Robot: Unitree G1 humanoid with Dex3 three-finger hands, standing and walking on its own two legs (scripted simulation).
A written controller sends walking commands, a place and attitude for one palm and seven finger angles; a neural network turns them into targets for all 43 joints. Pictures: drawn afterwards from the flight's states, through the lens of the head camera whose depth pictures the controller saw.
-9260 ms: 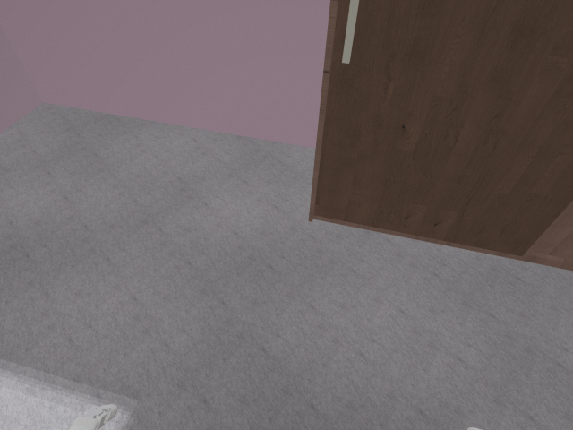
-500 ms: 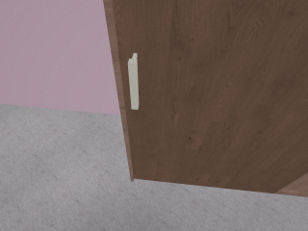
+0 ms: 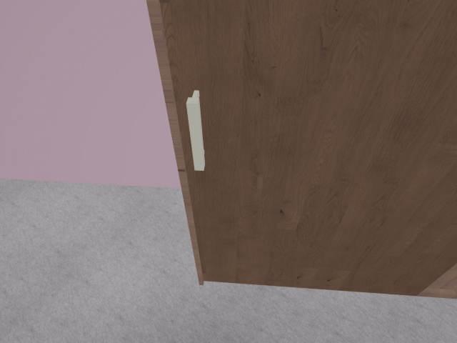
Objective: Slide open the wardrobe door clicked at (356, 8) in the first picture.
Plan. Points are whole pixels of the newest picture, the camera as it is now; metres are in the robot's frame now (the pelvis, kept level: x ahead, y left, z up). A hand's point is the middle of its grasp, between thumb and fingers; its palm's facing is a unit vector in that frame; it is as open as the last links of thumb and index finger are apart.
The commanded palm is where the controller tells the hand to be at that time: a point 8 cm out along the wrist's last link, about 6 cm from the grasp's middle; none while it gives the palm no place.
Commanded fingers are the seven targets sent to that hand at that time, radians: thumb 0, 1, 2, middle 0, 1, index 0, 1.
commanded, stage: look again from close up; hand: left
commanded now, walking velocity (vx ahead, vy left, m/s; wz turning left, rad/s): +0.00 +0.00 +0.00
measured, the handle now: (198, 132) +0.51 +0.10 +0.11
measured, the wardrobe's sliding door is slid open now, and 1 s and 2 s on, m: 0.00 0.00 0.00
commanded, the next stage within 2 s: none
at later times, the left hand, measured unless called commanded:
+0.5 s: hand out of the picture -0.05 +0.13 -0.17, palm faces +0.03 -0.99 -0.15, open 7.4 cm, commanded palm none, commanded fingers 0.00 0.90 0.90 -0.20 -0.30 -0.20 -0.30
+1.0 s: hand out of the picture -0.04 +0.13 -0.17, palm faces +0.05 -0.99 -0.15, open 7.4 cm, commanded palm none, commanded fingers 0.00 0.90 0.90 -0.20 -0.30 -0.20 -0.30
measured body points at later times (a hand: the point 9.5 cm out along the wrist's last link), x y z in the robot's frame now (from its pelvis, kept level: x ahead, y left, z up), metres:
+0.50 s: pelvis -0.03 -0.02 +0.01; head -0.03 -0.02 +0.45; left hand -0.05 +0.18 -0.16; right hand -0.05 -0.23 -0.16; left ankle -0.01 +0.07 -0.73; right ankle +0.02 -0.13 -0.73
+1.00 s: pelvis -0.03 -0.02 +0.01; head -0.04 -0.02 +0.46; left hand -0.05 +0.18 -0.16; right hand -0.06 -0.22 -0.16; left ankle -0.01 +0.07 -0.73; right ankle +0.02 -0.13 -0.73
